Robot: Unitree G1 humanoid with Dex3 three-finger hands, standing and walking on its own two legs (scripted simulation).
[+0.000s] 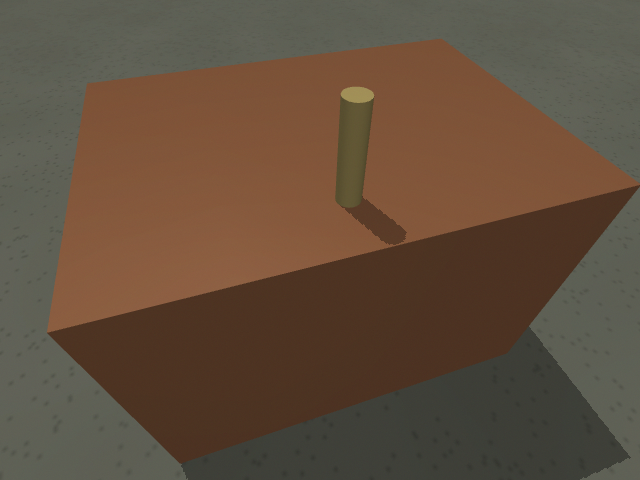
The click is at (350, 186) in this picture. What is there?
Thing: slim round
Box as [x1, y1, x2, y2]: [335, 87, 373, 207]
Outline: 363,87 346,88 341,92 335,199 340,205 347,207 357,205 361,200 373,101 373,93 370,90
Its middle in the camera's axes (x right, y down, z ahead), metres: +0.06 -0.15 +0.68
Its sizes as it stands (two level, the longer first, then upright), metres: 0.052 0.052 0.214
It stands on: a support 0.75 m high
